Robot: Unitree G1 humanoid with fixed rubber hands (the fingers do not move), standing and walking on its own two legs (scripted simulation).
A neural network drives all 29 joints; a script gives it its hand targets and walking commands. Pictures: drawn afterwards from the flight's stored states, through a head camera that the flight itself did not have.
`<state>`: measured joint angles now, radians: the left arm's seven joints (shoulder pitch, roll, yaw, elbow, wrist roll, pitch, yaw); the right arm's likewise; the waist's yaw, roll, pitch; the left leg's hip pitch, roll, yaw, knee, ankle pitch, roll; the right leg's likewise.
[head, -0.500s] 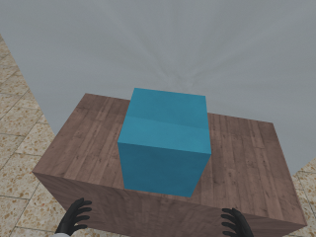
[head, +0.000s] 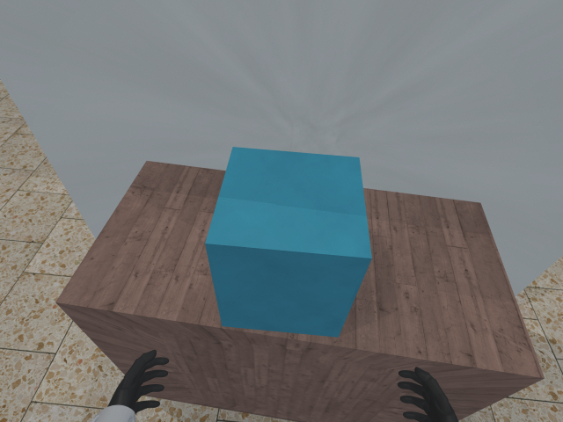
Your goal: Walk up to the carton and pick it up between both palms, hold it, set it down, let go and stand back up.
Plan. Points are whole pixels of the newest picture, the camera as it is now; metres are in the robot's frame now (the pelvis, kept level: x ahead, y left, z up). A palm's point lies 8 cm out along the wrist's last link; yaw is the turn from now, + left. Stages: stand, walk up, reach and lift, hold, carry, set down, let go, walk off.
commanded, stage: let go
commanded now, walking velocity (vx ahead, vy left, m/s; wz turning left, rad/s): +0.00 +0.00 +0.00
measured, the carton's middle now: (287, 245) +0.40 +0.00 +0.00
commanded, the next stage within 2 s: stand in 0.18 s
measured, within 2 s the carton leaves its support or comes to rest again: neither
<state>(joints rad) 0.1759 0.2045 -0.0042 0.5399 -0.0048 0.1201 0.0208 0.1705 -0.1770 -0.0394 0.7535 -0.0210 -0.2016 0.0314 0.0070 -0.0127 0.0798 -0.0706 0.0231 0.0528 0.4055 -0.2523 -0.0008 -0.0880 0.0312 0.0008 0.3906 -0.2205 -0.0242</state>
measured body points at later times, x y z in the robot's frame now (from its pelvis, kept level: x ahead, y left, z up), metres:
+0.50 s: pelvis -0.01 +0.01 -0.02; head +0.01 +0.00 +0.43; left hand +0.11 +0.23 -0.14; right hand +0.05 -0.26 -0.15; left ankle -0.02 +0.11 -0.74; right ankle +0.00 -0.11 -0.74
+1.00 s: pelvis +0.00 +0.02 -0.01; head +0.01 +0.01 +0.44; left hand +0.11 +0.23 -0.14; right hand -0.01 -0.23 -0.17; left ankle -0.02 +0.11 -0.74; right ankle +0.00 -0.11 -0.74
